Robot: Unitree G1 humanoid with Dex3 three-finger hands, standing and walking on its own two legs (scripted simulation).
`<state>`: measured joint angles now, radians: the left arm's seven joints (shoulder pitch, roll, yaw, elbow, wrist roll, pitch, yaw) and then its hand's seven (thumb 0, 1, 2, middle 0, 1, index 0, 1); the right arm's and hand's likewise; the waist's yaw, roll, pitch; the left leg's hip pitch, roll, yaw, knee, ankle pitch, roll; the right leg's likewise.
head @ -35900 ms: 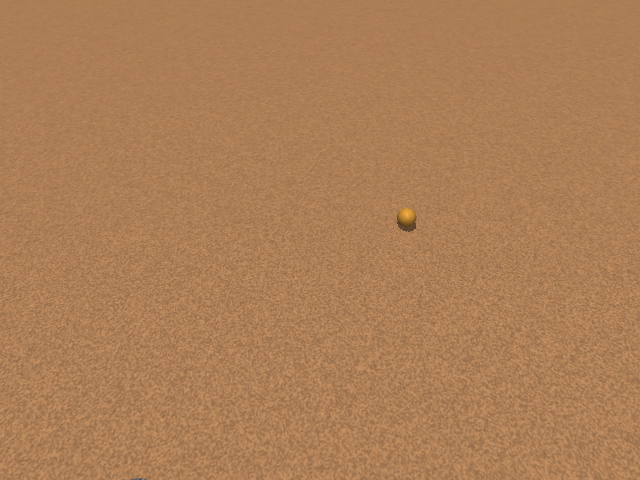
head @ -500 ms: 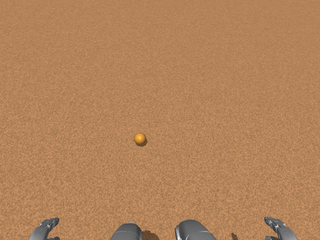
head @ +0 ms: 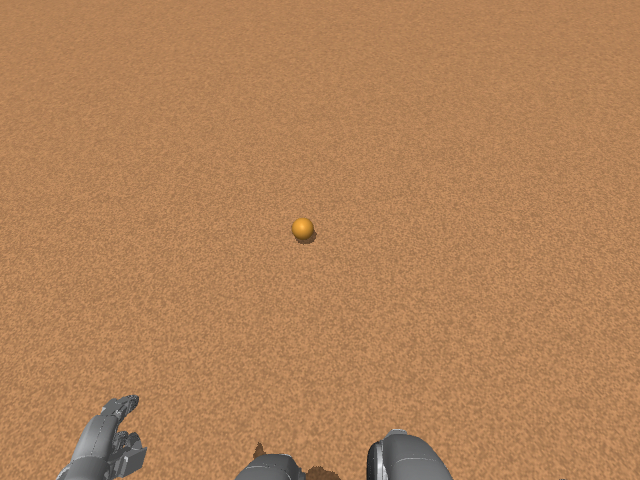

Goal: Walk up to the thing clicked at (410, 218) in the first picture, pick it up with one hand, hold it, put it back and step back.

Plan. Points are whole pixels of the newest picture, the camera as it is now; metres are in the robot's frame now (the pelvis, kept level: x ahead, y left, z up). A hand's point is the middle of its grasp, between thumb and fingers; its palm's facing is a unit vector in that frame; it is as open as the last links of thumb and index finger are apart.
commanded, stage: step back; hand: left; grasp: from above
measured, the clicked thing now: (302, 228) +0.91 +0.12 -0.71
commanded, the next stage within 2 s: stand in 1.30 s
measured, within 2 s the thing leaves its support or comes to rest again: neither
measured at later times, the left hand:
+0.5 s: hand out of the picture -0.11 +0.24 -0.13, palm faces -0.06 -0.90 -0.43, open 7.4 cm
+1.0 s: hand out of the picture -0.04 +0.24 -0.13, palm faces -0.04 -0.91 -0.41, open 7.4 cm
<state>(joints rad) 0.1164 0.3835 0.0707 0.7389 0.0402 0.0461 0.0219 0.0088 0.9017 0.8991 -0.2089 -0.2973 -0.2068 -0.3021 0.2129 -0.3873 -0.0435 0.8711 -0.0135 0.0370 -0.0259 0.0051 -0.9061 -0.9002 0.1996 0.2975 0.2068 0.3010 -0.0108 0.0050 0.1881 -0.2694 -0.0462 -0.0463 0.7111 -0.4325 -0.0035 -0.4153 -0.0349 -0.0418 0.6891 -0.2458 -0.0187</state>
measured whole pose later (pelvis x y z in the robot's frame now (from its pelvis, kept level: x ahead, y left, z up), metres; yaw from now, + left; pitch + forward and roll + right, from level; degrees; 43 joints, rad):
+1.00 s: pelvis -0.14 -0.04 +0.01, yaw -2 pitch -4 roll +0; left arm 0.21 0.39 0.06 0.95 0.02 -0.05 -0.01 0.01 0.91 0.90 -0.21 -0.30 -0.20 -0.30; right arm 0.23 -0.38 -0.06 0.95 -0.02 0.00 0.02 0.00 -0.90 -0.90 0.20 0.30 0.21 0.30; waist -0.01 0.01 0.09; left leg -0.21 0.02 -0.02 0.63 -0.36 -0.01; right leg -0.30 -0.01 -0.04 0.60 -0.23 -0.02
